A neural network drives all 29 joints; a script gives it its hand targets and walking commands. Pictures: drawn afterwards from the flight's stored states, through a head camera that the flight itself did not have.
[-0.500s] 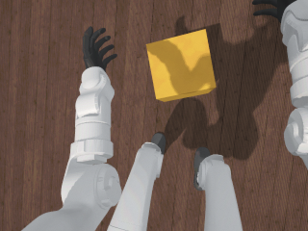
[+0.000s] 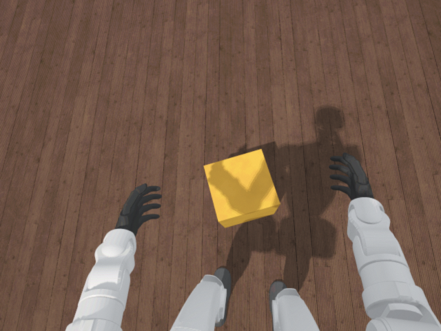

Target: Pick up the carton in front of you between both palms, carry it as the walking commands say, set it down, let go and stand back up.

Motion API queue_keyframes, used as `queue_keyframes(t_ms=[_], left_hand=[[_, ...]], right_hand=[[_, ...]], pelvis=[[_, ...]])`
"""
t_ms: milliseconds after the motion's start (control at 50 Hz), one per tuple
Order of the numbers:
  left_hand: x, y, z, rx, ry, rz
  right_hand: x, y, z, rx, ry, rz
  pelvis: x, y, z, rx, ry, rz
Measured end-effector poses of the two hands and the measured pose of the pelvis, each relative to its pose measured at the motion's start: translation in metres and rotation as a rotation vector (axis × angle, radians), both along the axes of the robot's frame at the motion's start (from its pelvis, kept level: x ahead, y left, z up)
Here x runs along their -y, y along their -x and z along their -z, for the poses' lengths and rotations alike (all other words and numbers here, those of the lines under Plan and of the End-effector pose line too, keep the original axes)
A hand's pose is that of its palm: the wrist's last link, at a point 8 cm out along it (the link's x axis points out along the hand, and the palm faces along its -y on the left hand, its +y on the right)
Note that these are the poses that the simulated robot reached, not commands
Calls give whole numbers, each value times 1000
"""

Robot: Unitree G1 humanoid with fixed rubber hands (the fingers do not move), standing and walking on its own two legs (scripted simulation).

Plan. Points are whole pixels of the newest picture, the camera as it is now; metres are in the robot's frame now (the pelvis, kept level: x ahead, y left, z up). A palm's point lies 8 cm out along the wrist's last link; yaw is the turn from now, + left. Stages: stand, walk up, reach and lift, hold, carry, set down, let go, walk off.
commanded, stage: let go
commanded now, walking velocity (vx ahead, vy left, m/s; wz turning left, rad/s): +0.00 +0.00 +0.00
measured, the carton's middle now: (241, 191) +0.47 +0.06 -0.60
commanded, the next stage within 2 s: stand in 0.98 s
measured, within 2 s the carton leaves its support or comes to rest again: neither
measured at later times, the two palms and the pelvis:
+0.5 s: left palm (101, 268) +0.21 +0.24 -0.02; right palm (415, 273) +0.25 -0.22 -0.03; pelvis +0.06 +0.00 +0.05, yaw +2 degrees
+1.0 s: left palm (93, 277) +0.19 +0.24 -0.01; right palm (425, 308) +0.21 -0.23 -0.02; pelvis +0.04 +0.00 +0.04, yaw +3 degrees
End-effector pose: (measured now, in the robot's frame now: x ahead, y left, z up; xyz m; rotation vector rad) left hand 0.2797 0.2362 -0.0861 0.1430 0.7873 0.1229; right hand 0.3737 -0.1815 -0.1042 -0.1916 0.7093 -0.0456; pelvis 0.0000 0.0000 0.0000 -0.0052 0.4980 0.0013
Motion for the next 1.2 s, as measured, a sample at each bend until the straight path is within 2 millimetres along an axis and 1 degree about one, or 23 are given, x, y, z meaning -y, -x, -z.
queue_keyframes(t_ms=[100,180,240,300,380,480,580,640,720,880,1000,1040,1080,1140,1200], left_hand=[[-12,34,-23,-12,4,-1],[-16,59,-39,-18,5,-16],[-16,73,-49,-23,6,-24],[-14,81,-56,-27,5,-25],[-10,82,-63,-24,3,-17],[-2,74,-67,-7,3,1],[7,69,-69,2,5,23],[11,69,-68,-1,4,32],[11,71,-70,-17,-25,31],[0,79,-74,-25,-62,-3],[-8,86,-71,-30,-67,-13],[-17,88,-65,-23,-93,-13],[-28,91,-58,-30,-114,-13],[-42,96,-47,-64,-128,-13],[-51,99,-39,-104,-136,-13]], right_hand=[[-1,25,-19,-12,2,-16],[2,44,-32,-23,8,-28],[7,57,-42,-30,11,-33],[13,71,-50,-36,10,-35],[23,91,-61,-43,5,-31],[38,118,-73,-57,2,-14],[54,144,-83,-72,4,8],[60,155,-86,-80,2,15],[61,163,-86,-72,-5,28],[51,164,-83,-66,1,10],[46,167,-82,-77,25,3],[54,172,-79,-100,80,3],[66,178,-77,-128,131,16],[84,188,-77,-170,185,47],[96,191,-78,-199,221,72]], pelvis=[[-7,-14,-14,107,1,-12],[-11,-26,-24,190,1,-22],[-11,-35,-30,245,-1,-29],[-10,-42,-36,294,-6,-35],[-6,-49,-42,352,-13,-39],[1,-55,-47,417,-20,-38],[7,-57,-49,477,-23,-33],[10,-56,-50,508,-22,-31],[12,-53,-49,533,-23,-34],[8,-43,-46,574,-22,-44],[2,-38,-45,583,-20,-48],[0,-38,-43,559,-18,-47],[-1,-40,-42,538,-15,-44],[-4,-44,-42,517,-11,-40],[-7,-50,-42,506,-7,-37]])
